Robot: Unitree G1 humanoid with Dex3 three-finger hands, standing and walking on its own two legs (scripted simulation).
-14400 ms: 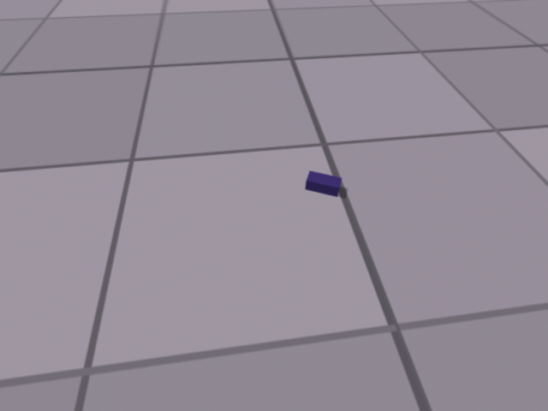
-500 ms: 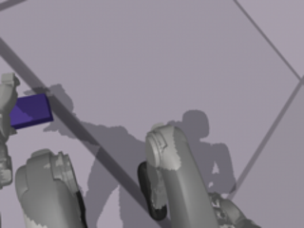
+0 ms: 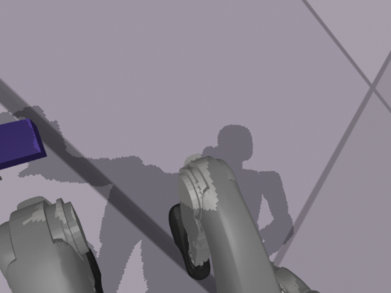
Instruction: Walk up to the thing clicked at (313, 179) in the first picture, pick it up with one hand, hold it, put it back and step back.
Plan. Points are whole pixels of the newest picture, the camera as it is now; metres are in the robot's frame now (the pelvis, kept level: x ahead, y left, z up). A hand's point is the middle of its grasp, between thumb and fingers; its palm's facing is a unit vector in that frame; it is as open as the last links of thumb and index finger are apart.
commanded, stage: rest palm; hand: left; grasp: from above
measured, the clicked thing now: out of the picture +0.43 +0.30 -0.26
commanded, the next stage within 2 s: close in 0.22 s
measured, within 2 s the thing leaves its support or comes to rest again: neither
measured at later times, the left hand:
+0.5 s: hand out of the picture +0.42 +0.30 -0.23, palm faces -0.44 -0.12 -0.89, open 13.5 cm
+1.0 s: hand out of the picture +0.42 +0.30 -0.23, palm faces -0.45 -0.12 -0.89, open 12.2 cm
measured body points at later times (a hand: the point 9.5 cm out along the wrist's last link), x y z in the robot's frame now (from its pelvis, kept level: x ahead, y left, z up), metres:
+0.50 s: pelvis +0.00 +0.00 +0.00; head +0.25 +0.11 +0.36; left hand +0.44 +0.30 -0.18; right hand +0.05 -0.25 -0.07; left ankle +0.06 +0.14 -0.26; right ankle +0.10 -0.12 -0.26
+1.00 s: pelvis +0.00 +0.01 +0.01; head +0.26 +0.11 +0.35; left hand +0.44 +0.31 -0.18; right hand +0.04 -0.25 -0.06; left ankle +0.06 +0.14 -0.26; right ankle +0.10 -0.12 -0.26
